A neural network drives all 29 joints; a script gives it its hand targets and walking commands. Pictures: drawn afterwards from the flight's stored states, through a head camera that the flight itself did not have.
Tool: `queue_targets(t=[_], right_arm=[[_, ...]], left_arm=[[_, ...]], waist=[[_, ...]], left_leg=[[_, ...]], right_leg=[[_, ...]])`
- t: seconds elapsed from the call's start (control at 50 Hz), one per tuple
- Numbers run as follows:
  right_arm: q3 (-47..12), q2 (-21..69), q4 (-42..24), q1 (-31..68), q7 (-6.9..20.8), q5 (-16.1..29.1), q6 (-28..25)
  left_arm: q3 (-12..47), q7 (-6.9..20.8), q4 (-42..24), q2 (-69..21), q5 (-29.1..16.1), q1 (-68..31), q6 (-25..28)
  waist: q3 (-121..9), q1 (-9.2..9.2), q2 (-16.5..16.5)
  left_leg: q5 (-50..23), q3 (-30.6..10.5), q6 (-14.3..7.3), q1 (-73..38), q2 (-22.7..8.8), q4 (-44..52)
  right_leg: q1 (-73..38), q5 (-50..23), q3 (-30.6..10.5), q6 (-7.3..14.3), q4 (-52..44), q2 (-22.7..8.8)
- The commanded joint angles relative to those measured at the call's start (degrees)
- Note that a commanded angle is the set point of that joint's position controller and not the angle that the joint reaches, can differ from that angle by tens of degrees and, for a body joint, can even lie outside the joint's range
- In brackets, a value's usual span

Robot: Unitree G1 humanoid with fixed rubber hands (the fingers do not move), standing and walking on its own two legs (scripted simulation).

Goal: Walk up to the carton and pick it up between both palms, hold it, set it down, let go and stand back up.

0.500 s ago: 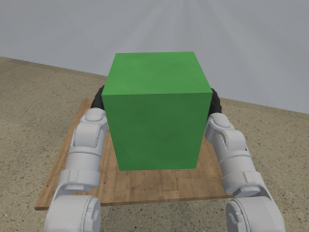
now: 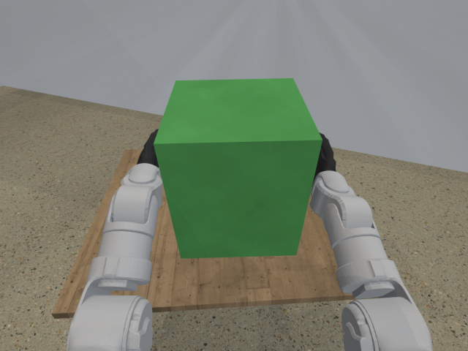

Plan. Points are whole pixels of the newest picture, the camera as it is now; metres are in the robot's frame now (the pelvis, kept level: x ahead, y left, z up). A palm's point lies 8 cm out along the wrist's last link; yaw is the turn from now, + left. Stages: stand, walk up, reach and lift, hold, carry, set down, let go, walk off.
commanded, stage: hold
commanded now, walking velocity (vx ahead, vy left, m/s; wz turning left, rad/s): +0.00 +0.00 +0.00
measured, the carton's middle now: (236, 168) +0.37 +0.00 +0.18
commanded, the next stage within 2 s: set down in 0.72 s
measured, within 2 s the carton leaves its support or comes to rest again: neither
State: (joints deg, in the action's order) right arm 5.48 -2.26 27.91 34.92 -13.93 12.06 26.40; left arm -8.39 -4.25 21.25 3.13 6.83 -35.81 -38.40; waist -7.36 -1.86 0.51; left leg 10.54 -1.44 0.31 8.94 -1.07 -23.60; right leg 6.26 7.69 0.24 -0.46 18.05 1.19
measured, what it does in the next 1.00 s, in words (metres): stands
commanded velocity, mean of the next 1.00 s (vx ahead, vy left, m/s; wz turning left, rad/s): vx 0.00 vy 0.00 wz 0.00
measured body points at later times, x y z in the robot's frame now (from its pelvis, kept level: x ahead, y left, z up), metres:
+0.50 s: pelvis +0.00 +0.00 +0.00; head -0.08 +0.01 +0.44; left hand +0.37 +0.15 +0.19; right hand +0.37 -0.15 +0.18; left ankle +0.03 +0.12 -0.75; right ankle +0.03 -0.12 -0.75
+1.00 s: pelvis +0.00 +0.00 +0.00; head -0.09 +0.01 +0.44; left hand +0.37 +0.16 +0.20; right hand +0.37 -0.14 +0.19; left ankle +0.03 +0.12 -0.75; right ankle +0.03 -0.12 -0.75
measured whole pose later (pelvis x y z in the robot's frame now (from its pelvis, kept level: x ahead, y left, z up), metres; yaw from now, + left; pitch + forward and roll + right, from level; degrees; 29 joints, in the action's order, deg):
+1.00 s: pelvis +0.00 +0.00 +0.00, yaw +0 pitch -6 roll -1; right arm 5.7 -0.7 37.1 36.8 -10.0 2.8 16.2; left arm -14.2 -1.6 24.8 0.7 12.5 -35.9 -31.5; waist -6.6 -1.9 0.3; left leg 10.5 -1.4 0.3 6.0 -0.9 -22.6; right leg 3.8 8.1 0.2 -0.5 18.1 1.0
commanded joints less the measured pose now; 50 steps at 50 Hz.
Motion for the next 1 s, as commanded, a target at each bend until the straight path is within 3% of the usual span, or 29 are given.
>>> queue_targets(t=[0.0,0.7,0.72,0.82,0.92,0.98], right_arm=[[-28.3,38.2,-18.8,56.8,6.9,7.4,-4.4],[-28.3,38.2,-18.5,56.5,7.0,7.4,-4.4],[-28.7,40.1,-15.4,52.4,7.1,8.0,-5.2],[-24.8,39.2,-14.4,59.0,8.1,3.0,-9.5],[-12.5,36.1,-3.6,53.2,10.4,-7.3,-15.8],[-7.5,35.6,0.2,51.4,11.2,-11.2,-20.4]], left_arm=[[19.9,9.8,-13.4,-44.6,-3.1,-41.6,3.8],[19.8,9.8,-13.4,-44.5,-3.0,-41.7,3.9],[21.4,10.7,-19.1,-45.1,-4.2,-44.3,4.9],[18.2,11.1,-13.9,-43.2,-2.6,-48.7,7.9],[7.5,14.7,0.8,-37.5,4.1,-43.5,11.1],[6.5,16.6,3.8,-37.3,5.8,-43.6,13.6]], waist=[[-14.1,-1.7,-1.7],[-13.9,-1.69,-1.8],[-16.2,-1.15,0.5],[-16.3,-0.79,-0.4],[-5.2,-1.59,-3.3],[-1.7,-2.72,-3.4]], left_leg=[[-11.1,-1.0,-0.6,-7.3,3.1,5.8],[-11.1,-1.0,-0.6,-7.3,3.1,5.8],[-13.0,0.4,-0.2,-9.4,3.3,5.5],[-8.4,1.0,-0.1,-9.7,3.0,6.6],[3.7,3.2,-1.6,-7.6,2.9,10.3],[5.4,4.6,-1.6,-6.5,3.0,11.2]], right_leg=[[-8.4,-7.5,0.4,-2.0,-3.5,1.9],[-8.3,-7.3,0.4,-1.9,-3.6,2.0],[-10.5,-11.1,0.1,-0.2,-2.4,2.5],[-8.3,-6.2,0.8,-0.5,-3.4,1.7],[-6.3,6.3,2.0,-1.1,-5.6,-0.2],[-7.1,8.0,3.1,-1.4,-5.7,-0.5]])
